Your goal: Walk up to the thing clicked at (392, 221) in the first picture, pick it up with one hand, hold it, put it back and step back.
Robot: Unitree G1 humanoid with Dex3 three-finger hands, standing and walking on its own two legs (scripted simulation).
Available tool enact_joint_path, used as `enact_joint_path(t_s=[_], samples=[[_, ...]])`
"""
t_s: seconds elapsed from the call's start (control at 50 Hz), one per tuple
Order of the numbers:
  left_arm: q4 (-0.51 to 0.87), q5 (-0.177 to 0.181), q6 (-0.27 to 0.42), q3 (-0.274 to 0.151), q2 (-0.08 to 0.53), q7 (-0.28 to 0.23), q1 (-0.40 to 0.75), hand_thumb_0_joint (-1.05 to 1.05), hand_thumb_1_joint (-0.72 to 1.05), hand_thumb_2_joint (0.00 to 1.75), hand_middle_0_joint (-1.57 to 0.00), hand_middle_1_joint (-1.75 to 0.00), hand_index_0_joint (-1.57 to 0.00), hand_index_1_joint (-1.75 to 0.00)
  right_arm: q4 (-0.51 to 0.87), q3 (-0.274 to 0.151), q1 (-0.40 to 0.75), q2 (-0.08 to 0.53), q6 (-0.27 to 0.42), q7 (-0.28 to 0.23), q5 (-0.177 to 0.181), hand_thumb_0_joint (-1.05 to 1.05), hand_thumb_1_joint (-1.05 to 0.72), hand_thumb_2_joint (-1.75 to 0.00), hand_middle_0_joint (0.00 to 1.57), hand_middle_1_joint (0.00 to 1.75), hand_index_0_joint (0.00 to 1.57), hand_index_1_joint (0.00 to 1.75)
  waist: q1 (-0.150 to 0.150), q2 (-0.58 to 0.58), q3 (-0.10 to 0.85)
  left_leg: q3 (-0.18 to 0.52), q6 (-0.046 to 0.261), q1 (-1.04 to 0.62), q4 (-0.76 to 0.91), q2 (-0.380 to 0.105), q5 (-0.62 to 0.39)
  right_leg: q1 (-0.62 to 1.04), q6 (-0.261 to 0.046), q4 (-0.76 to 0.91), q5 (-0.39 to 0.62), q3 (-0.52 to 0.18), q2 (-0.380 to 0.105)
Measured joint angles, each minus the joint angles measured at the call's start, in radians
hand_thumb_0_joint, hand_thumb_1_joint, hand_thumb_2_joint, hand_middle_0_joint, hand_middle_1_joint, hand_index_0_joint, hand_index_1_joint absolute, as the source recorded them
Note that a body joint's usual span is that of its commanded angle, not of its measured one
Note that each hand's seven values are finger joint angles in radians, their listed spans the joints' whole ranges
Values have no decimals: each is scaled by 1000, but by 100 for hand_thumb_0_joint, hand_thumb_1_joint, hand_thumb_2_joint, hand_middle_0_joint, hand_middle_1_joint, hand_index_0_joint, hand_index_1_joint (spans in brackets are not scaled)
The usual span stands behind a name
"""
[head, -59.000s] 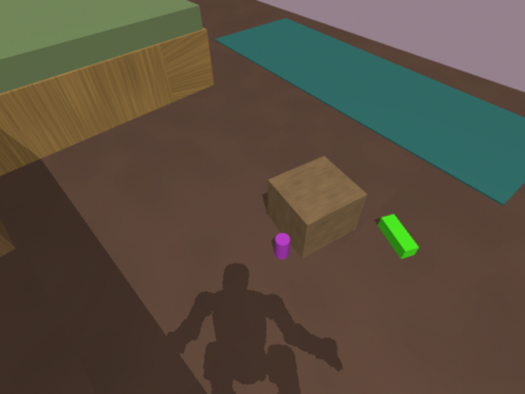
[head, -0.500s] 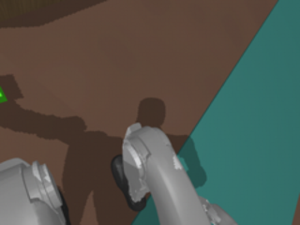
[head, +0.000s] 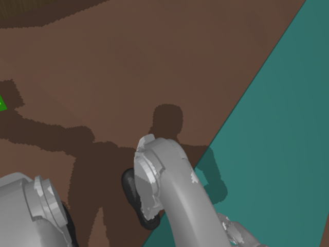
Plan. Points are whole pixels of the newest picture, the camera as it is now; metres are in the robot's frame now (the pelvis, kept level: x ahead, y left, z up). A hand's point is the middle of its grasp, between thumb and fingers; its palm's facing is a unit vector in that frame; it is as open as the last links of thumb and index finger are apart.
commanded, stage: open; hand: left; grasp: from above
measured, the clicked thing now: out of the picture +0.46 +0.34 -0.28
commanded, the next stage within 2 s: withdraw in 0.06 s
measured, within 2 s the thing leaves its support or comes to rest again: neither
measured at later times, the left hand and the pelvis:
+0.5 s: hand out of the picture +0.47 +0.35 -0.20, palm faces -0.32 -0.11 -0.94, open 14.1 cm; pelvis +0.00 +0.00 +0.01, yaw +1 degrees
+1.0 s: hand out of the picture +0.43 +0.34 -0.11, palm faces -0.49 -0.12 -0.86, open 14.0 cm; pelvis -0.01 -0.01 +0.04, yaw +7 degrees
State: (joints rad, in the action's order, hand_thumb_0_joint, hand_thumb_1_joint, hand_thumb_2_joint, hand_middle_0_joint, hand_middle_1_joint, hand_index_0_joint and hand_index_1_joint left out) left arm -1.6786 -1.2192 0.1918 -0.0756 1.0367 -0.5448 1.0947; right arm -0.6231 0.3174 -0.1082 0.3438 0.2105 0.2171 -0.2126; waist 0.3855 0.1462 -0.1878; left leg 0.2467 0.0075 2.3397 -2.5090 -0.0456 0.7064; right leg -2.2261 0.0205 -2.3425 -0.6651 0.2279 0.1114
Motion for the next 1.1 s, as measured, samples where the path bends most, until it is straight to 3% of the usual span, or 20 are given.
enact_joint_path(t_s=[0.22,0.28,0.38,0.54,0.66,0.76,0.82,0.9,1.1], samples=[[7,-5,-18,8,-19,-16,2,0,-48,97,-8,-103,-9,-102,0,4,-8,-4,2,2,1,0,-89,-89,21,30,20,30,3,-1,18,2,3,7,1,3,-1,0,4,5,-1,2,-1],[12,-15,-21,-15,-17,-14,-9,0,-49,97,-8,-103,-9,-102,2,1,-9,-8,0,3,2,0,-89,-89,21,30,20,30,5,-3,22,2,3,6,1,4,0,2,3,5,-3,2,-2],[95,-2,-38,-13,-45,8,-36,0,-50,98,-8,-101,-9,-101,-5,-20,-24,-14,-1,11,8,0,-90,-90,21,30,20,30,-16,-16,45,-5,1,9,7,5,0,-4,0,5,-6,-4,-5],[334,38,-102,5,-178,95,-130,0,-52,98,-9,-100,-9,-99,-38,-117,-52,-38,-47,35,54,0,-90,-90,21,30,20,30,-87,-93,165,-39,0,17,49,12,-3,-17,-8,20,-22,-30,-20],[403,92,-168,77,-261,221,-137,0,-52,99,-8,-99,-8,-99,-43,-185,-37,-56,-112,22,101,1,-90,-90,21,30,20,30,-136,-147,238,-88,8,-27,123,14,-15,16,-9,65,-26,-72,-31],[399,119,-172,135,-316,320,-110,-1,-52,100,-8,-99,-8,-100,-31,-207,-36,-61,-157,-14,126,0,-90,-90,21,30,20,30,-159,-161,270,-118,10,-77,194,18,-34,57,-12,114,-19,-99,-39],[373,111,-152,146,-329,350,-89,-1,-51,101,-9,-99,-8,-100,-19,-205,-37,-58,-175,-42,130,0,-90,-90,21,30,20,30,-157,-158,269,-123,7,-98,222,21,-47,75,-15,135,-10,-103,-43],[318,83,-112,139,-323,349,-62,0,-50,101,-9,-100,-8,-100,-11,-194,-45,-48,-190,-76,128,0,-90,-90,21,30,20,30,-140,-148,260,-123,3,-99,235,26,-65,76,-20,143,4,-103,-48],[186,-11,-16,53,-224,237,-39,0,-49,100,-9,-100,-9,-100,-34,-163,-74,-31,-182,-109,91,0,-89,-89,21,30,20,30,-88,-116,194,-113,2,-26,156,28,-82,7,-17,68,19,-92,-48]])
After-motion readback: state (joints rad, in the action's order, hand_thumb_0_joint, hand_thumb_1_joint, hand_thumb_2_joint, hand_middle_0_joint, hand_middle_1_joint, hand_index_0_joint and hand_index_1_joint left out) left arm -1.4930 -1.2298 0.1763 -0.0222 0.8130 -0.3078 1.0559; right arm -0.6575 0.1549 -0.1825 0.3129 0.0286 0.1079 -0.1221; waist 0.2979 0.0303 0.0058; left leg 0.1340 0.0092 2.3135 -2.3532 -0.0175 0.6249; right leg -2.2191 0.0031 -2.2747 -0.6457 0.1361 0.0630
